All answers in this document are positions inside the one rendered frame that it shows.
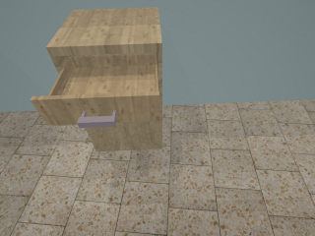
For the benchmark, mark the handle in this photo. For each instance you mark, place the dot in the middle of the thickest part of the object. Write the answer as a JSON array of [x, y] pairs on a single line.
[[97, 121]]

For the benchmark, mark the drawer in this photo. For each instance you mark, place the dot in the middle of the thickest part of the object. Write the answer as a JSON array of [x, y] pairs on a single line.
[[101, 84]]

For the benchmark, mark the cabinet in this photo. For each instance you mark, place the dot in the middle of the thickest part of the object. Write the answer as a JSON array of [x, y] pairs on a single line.
[[108, 32]]

